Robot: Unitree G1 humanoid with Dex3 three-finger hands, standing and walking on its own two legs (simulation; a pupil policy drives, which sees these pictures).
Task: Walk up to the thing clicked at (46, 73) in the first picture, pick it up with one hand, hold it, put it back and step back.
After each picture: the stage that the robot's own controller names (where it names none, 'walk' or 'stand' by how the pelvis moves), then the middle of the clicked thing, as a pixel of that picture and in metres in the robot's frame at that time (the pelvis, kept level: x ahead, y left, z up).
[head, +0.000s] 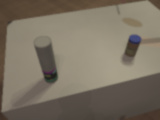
stand; (47, 62) +0.51 +0.18 -0.05
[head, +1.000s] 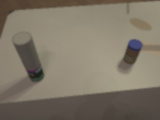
rise first; (30, 60) +0.48 +0.25 -0.02
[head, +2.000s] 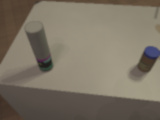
stand; (41, 49) +0.52 +0.22 -0.01
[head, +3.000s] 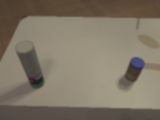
stand; (31, 67) +0.48 +0.24 -0.05
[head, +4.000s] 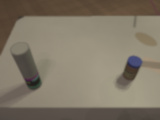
stand; (28, 68) +0.47 +0.25 -0.05
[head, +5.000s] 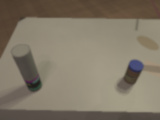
stand; (28, 70) +0.46 +0.25 -0.05
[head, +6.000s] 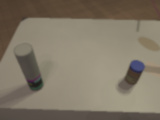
stand; (30, 69) +0.47 +0.24 -0.05
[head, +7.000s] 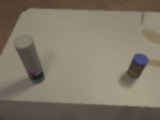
rise first; (31, 62) +0.48 +0.24 -0.05
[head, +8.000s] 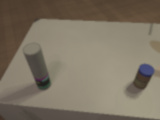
go down; (38, 69) +0.48 +0.24 -0.04
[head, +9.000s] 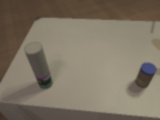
go down; (40, 68) +0.48 +0.23 -0.04
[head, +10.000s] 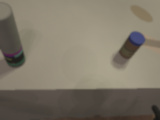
go down; (8, 40) +0.49 +0.22 +0.02
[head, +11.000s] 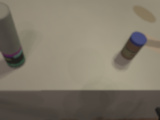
approach; (8, 41) +0.49 +0.23 +0.03
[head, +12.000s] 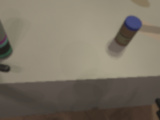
close in; out of the picture +0.50 +0.24 +0.06
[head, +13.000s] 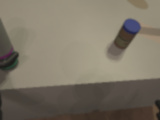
lift; out of the picture +0.46 +0.22 +0.06
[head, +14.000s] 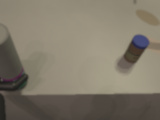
lift; (7, 64) +0.38 +0.21 +0.09
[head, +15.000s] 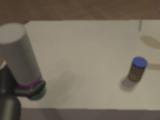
hold; (25, 68) +0.32 +0.17 +0.17
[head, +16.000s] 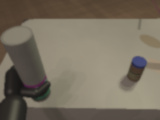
hold; (31, 70) +0.33 +0.16 +0.15
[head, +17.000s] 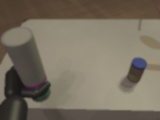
hold; (31, 70) +0.33 +0.16 +0.14
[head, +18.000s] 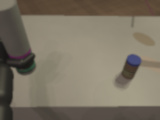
crouch; (16, 42) +0.42 +0.20 +0.17
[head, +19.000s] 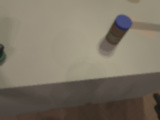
lower; out of the picture +0.49 +0.23 +0.04
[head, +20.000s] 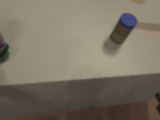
lower; out of the picture +0.49 +0.22 +0.07
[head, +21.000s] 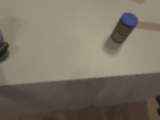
lower; out of the picture +0.49 +0.22 +0.07
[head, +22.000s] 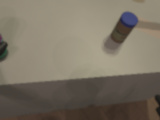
lower; out of the picture +0.49 +0.23 +0.07
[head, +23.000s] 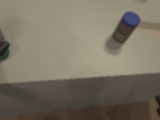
loosen; out of the picture +0.49 +0.23 +0.07
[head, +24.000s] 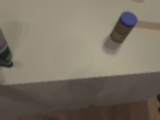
withdraw; out of the picture +0.48 +0.22 +0.07
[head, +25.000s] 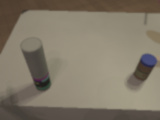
sink last; (38, 67) +0.44 +0.19 +0.01
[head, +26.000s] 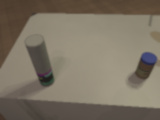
stand; (41, 63) +0.47 +0.21 +0.01
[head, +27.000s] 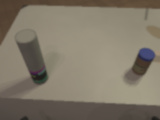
stand; (34, 60) +0.46 +0.21 +0.02
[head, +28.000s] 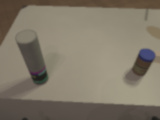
stand; (34, 61) +0.46 +0.21 +0.02
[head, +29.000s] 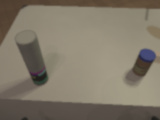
stand; (34, 61) +0.46 +0.21 +0.02
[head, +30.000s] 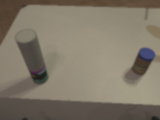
stand; (34, 60) +0.46 +0.21 +0.02
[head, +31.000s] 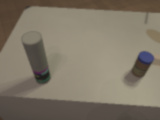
stand; (38, 61) +0.47 +0.20 +0.00
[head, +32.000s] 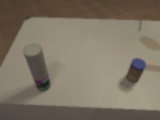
walk; (38, 70) +0.47 +0.21 -0.05
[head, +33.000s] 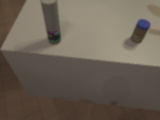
walk; (52, 22) +0.68 +0.17 -0.03
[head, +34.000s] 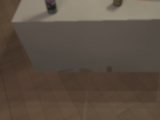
walk; out of the picture +0.99 +0.26 -0.03
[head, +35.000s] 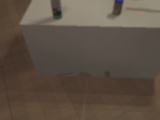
stand; (55, 1) +1.07 +0.22 -0.04
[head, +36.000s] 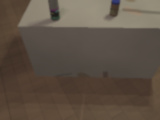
stand; (53, 3) +1.08 +0.22 -0.05
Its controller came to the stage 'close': yes
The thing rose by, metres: 0.21
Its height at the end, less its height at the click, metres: +0.00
